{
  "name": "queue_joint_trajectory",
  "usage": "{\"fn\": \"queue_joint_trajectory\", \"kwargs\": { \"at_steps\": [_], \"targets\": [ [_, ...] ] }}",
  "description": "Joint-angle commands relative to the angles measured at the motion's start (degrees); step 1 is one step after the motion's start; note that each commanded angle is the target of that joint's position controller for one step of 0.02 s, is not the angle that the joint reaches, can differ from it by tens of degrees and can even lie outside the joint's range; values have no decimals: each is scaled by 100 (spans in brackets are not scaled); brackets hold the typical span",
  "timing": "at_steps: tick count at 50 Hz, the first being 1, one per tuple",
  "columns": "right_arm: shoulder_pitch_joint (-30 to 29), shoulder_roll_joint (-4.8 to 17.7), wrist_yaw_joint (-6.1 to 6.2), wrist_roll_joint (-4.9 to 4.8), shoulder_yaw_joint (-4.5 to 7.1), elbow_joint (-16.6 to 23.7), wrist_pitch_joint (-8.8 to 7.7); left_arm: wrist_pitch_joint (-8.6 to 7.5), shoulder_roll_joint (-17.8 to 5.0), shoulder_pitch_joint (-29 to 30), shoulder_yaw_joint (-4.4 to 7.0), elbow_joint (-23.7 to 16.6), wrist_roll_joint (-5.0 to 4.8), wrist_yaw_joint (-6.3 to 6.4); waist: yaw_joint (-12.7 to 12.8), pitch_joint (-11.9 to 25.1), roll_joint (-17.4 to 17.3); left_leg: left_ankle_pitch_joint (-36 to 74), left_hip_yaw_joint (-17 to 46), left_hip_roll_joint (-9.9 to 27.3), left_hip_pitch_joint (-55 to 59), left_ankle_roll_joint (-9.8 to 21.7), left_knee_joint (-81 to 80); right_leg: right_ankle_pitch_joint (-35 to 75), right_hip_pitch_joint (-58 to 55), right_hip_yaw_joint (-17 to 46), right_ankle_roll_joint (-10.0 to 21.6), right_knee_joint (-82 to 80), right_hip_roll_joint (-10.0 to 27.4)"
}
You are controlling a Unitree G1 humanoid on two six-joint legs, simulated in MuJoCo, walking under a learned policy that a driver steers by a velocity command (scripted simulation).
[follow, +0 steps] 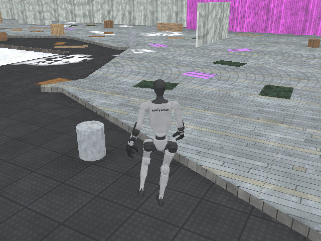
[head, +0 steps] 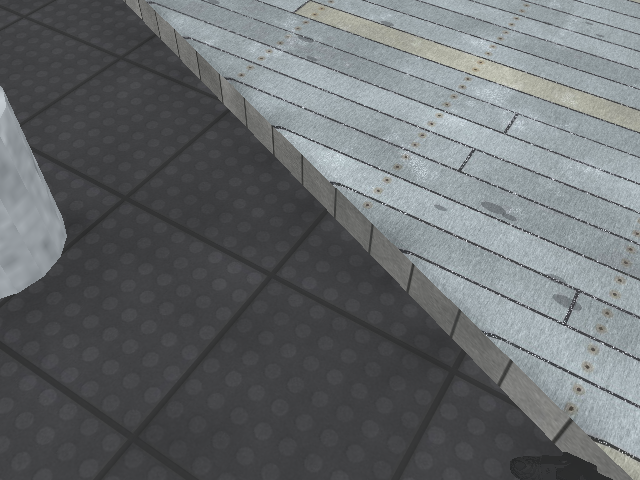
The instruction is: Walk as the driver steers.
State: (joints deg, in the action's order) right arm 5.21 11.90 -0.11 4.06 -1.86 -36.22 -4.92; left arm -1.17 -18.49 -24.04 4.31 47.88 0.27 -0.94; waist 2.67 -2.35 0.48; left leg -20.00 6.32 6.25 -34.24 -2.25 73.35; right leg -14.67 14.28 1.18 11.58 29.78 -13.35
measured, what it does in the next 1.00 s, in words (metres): walks ahead, turning right: left foot, then right foot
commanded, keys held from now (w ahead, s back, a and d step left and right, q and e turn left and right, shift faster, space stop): w+e+shift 0.72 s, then w+shift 0.06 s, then w+q+shift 0.22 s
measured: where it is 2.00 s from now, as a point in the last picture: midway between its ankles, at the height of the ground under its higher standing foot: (607, 104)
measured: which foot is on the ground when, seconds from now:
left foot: up 0.00-0.24, down 0.26-0.70, up 0.72-1.00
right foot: down 0.00-0.26, up 0.28-0.70, down 0.72-1.00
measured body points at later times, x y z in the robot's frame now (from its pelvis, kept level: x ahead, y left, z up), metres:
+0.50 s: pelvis +0.44 +0.02 +0.01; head +0.46 +0.01 +0.46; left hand +0.76 +0.17 -0.05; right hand +0.32 -0.26 -0.10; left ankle +0.44 +0.16 -0.72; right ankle +0.44 -0.09 -0.63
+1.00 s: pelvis +0.81 -0.25 +0.01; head +0.83 -0.28 +0.46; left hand +0.96 -0.03 -0.12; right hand +0.85 -0.55 -0.05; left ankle +0.99 -0.29 -0.49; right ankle +0.68 -0.17 -0.72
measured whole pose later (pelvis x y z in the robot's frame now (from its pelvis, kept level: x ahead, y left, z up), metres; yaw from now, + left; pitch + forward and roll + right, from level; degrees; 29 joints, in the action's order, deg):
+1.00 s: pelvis +0.81 -0.25 +0.01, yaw -45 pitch +3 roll +2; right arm 2.2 7.9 0.6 0.4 -3.7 -28.7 -0.2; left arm -4.9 -15.3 -28.8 0.4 53.8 1.4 -0.1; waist -0.9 -0.8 1.3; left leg -26.5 -5.0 2.4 -70.9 5.5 97.6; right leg -17.4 -3.6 -1.8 7.6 12.3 -5.8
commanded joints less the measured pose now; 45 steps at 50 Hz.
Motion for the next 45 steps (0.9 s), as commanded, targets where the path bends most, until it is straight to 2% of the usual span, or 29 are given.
{"fn": "queue_joint_trajectory", "kwargs": {
  "at_steps": [1, 2, 4, 8, 10, 11, 12, 13, 14, 15, 16, 17, 19, 22, 26, 28, 30, 31, 33, 34, 35, 36, 37, 38, 39, 40, 41, 43, 45],
  "targets": [
    [-134, 799, -31, -22, 172, 514, 157, -296, -792, 278, 173, -577, -25, 34, -343, -355, -457, 561, -445, 153, -107, -216, -1302, 641, 878, 2285, 845, -2099, 1478],
    [-449, 722, -59, -46, 149, 570, 175, -291, -762, 293, 181, -581, -38, 27, -217, -348, -521, 1215, -549, 69, 16, -219, -1748, 666, 892, 1986, 622, -2146, 1194],
    [-869, 601, -117, -135, 70, 738, 139, -290, -825, 29, 220, -524, -76, 13, 71, -307, -39, 2197, -646, -112, 235, -141, -2833, 1754, 591, 1959, 402, -1920, 1130],
    [-1298, 746, -107, -206, 85, 888, 72, -276, -976, -274, 291, -421, -73, 37, 411, 8, 229, 2552, -624, -520, 400, 21, -3949, 3083, -666, 2250, 175, -1491, 1349],
    [-847, 979, -43, -223, 173, 798, 25, -292, -1108, 51, 326, -509, -58, 92, 92, 272, 296, 2205, -486, -718, 1428, 116, -4530, 3874, -812, 2337, -82, -902, 1369],
    [-166, 1293, 28, -254, 308, 609, 8, -311, -1279, 158, 354, -531, -12, 78, -247, 775, 253, 1676, -472, -856, 2267, 179, -4435, 4552, -931, 2331, -222, -108, 1347],
    [994, 1534, 120, -294, 437, 347, -17, -346, -1420, 509, 372, -601, 18, 38, -962, 1321, 247, 1280, -459, -713, 3494, 255, -4402, 4562, -580, 2210, -325, 1146, 1214],
    [2328, 1905, 260, -175, 611, 120, -39, -435, -933, 680, 235, -733, 32, 22, -1486, 2039, -128, -284, 346, 198, 4995, 440, -4195, 3319, 295, 1885, -364, 2887, 1011],
    [2293, 2227, 265, 61, 683, 178, -65, -450, 49, 80, -30, -1033, -252, 13, -858, 2981, -2258, -1918, 3588, 2104, 6497, 1023, -5215, -1395, 2094, 1114, -567, 4718, 219],
    [1640, 2096, 192, 27, 774, 216, 18, -336, -305, -22, -112, -992, -165, 68, -640, 2742, -2042, -3212, 4713, 2147, 5937, 1272, -5827, -989, 2904, 745, -479, 5368, 799],
    [1172, 1459, 174, -42, 651, 290, 55, -252, -655, 586, -41, -886, 20, 46, -729, 1748, -983, -3015, 3625, 1715, 5044, 1121, -5816, -423, 3054, 580, -490, 5231, 1132],
    [1087, 1136, 146, -75, 568, 149, 69, -195, -710, 913, -11, -925, 94, -28, -690, 1080, -300, -1737, 2578, 1473, 4235, 1009, -5774, -170, 2970, 455, -530, 4942, 1346],
    [1453, 1043, 128, -88, 523, -252, 5, -75, -456, 1310, -69, -1099, 215, -204, -583, 457, -338, -2, 1212, 1120, 3407, 806, -5868, -145, 2841, 439, -588, 4626, 1664],
    [1459, 918, -13, -254, 512, -544, -161, 110, -187, 1584, -190, -1400, 176, -335, -302, 149, -544, 731, 327, 1116, 2925, 751, -6334, 48, 3101, 362, -680, 4539, 1946],
    [1115, 1025, -43, -231, 520, -648, -286, 134, -198, 2236, -272, -1767, 137, -384, -70, -271, -504, 2234, -1340, 731, 2399, 542, -6670, 1202, 2892, 26, -749, 3436, 1933],
    [1278, 1155, -41, -237, 538, -756, -312, 114, -181, 2688, -319, -1863, 144, -449, -196, -457, -330, 2975, -1931, 498, 2395, 426, -6794, 1627, 2362, -510, -601, 2312, 1764],
    [1576, 1344, -7, -218, 568, -870, -283, 123, -88, 2678, -351, -1826, 161, -403, -187, -254, -411, 5356, -2305, 485, 2973, 340, -6277, 1306, 1798, -1049, -331, 2040, 1414],
    [1675, 1449, 43, -198, 573, -850, -227, 143, -147, 2476, -320, -1760, 177, -330, -40, -24, -549, 7283, -2314, 639, 3523, 334, -5733, 872, 1746, -1321, -171, 2293, 1173],
    [1439, 1710, 135, -187, 625, -628, -115, 126, -338, 1585, -215, -1505, 136, -253, 468, 686, -715, 8991, -2279, 913, 3558, 335, -4287, 646, 570, -1147, 100, 2197, 938],
    [1193, 1820, 86, -199, 665, -491, -46, 67, -562, 696, -75, -1348, 191, -193, 871, 906, -869, 8860, -2041, 1068, 3066, 421, -3023, 474, -495, -951, 239, 1599, 870],
    [779, 1804, 14, -267, 694, -353, 72, -27, -860, -546, 137, -891, 159, -102, 1455, 1133, -573, 7407, -1979, 743, 2204, 421, -1156, 1006, -2009, -656, 377, 502, 792],
    [661, 1093, -123, -167, 570, -333, 114, 1, -1242, -347, 295, -645, 70, 16, 988, 289, 795, 329, -1896, -434, 146, 278, 1322, 1552, -2571, 216, 391, 273, 1218],
    [1261, 644, -39, -158, 397, 247, 35, 67, -1766, 125, 343, -889, 177, 2, 11, 869, 1028, -623, -1150, -574, -1300, 139, 2776, 4441, -3392, 2241, 918, 630, 2224],
    [987, 960, -23, -169, 374, 583, -101, 139, -1765, 26, 442, -1130, 176, 63, 320, 1898, 575, -107, -447, -529, -1793, 132, 2910, 1926, -3818, 3568, 1439, -655, 2741],
    [779, 1055, -10, -153, 357, 517, -158, 143, -1391, 33, 346, -995, 161, 136, 212, 1150, -37, 72, -470, -329, -2125, 106, 2786, 421, -3096, 3760, 1289, -1374, 2776],
    [821, 985, 2, -134, 337, 409, -118, 93, -1018, 173, 216, -877, 184, 181, -38, 550, -266, 22, -652, -169, -2236, 143, 2924, 130, -2323, 3281, 1027, -1454, 2673],
    [837, 711, 0, -98, 233, 384, -22, -20, -790, 148, 94, -772, 187, 182, -196, 331, -272, -142, -748, -135, -2340, 253, 3541, 650, -1638, 2938, 899, -1374, 2633],
    [549, 248, -5, -187, 80, 604, 270, -298, -419, -31, -100, -492, 186, 150, -504, -13, -324, -561, -680, -25, -2622, 327, 4077, 1007, -356, 2129, 515, -1501, 2605],
    [-132, -111, 88, -304, -31, 846, 435, -495, -365, 71, -157, -175, 258, 46, -536, -351, -133, -936, -784, -269, -3184, 525, 4498, 742, 336, 1271, 123, -1950, 2279]
  ]
}}
Next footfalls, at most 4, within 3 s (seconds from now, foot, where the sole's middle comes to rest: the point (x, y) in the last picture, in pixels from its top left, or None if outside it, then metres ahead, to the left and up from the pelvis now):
0.26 left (266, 479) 0.48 0.15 -0.76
0.72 right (434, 383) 0.71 -0.20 -0.76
1.10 left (509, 236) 1.04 -0.39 -0.64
1.48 right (636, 175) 1.28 -0.76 -0.64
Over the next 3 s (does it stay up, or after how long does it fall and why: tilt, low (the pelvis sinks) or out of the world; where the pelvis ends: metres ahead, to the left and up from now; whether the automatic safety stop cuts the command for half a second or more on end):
stays up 2.58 -0.71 0.13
